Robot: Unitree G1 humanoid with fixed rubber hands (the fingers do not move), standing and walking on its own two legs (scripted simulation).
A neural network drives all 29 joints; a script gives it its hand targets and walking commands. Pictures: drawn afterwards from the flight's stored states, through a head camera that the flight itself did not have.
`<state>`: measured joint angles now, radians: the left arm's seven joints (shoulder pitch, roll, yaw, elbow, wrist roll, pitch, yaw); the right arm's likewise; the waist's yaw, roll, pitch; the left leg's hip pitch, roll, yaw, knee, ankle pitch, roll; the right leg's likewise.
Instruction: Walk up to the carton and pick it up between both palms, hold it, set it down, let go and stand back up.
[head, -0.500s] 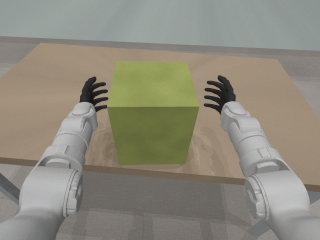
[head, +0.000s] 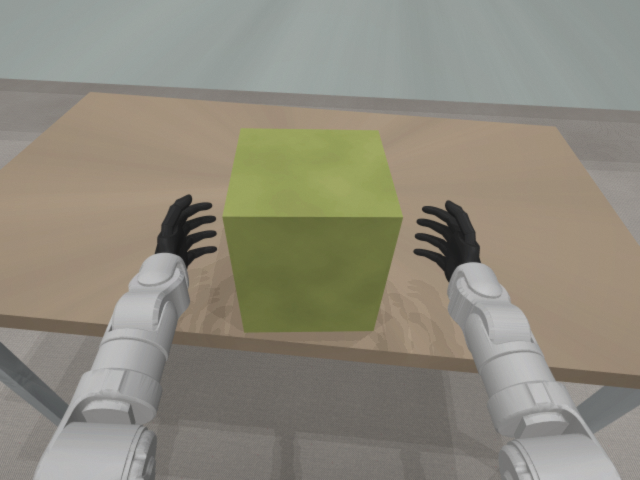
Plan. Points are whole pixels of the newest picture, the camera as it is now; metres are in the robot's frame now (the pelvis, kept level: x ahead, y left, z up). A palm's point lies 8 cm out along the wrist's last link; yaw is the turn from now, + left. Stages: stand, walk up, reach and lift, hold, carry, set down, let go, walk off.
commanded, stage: set down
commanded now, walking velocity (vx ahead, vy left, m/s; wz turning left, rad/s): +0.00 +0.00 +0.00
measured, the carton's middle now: (309, 233) +0.48 +0.02 +0.05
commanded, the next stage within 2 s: none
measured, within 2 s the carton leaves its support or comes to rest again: neither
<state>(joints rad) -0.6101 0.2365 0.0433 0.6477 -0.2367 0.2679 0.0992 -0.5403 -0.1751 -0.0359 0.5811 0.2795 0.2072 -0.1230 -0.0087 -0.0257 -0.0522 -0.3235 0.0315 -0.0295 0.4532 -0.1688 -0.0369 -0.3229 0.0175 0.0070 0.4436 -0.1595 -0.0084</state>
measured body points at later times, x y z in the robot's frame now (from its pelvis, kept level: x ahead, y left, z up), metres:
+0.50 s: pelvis +0.03 +0.01 +0.01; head +0.04 +0.02 +0.46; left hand +0.33 +0.20 +0.05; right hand +0.33 -0.17 +0.05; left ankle +0.04 +0.14 -0.74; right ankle +0.04 -0.11 -0.74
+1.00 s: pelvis +0.04 +0.02 +0.01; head +0.04 +0.03 +0.46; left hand +0.27 +0.22 +0.00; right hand +0.26 -0.17 +0.02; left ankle +0.04 +0.14 -0.74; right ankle +0.04 -0.11 -0.74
